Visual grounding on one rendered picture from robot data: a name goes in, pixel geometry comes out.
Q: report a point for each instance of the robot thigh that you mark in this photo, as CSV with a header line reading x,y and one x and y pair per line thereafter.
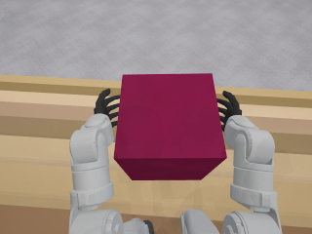
x,y
135,227
196,222

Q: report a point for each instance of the robot right hand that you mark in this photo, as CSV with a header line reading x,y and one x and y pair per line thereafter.
x,y
233,108

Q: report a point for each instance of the robot left hand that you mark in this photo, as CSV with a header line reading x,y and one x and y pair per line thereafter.
x,y
102,108

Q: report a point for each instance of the robot right thigh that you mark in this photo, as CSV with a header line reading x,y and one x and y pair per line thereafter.
x,y
196,222

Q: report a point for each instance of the right robot forearm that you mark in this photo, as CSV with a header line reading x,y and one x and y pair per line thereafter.
x,y
253,161

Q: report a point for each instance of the left robot forearm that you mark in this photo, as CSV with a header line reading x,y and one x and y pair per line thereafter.
x,y
89,162

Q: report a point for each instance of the right robot upper arm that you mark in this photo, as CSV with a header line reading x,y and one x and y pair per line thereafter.
x,y
249,223

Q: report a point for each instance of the carton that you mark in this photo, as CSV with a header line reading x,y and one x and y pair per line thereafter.
x,y
168,127

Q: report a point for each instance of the left robot upper arm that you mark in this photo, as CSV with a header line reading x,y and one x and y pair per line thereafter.
x,y
106,221

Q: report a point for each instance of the robot left thigh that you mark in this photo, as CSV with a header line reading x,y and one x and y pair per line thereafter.
x,y
135,227

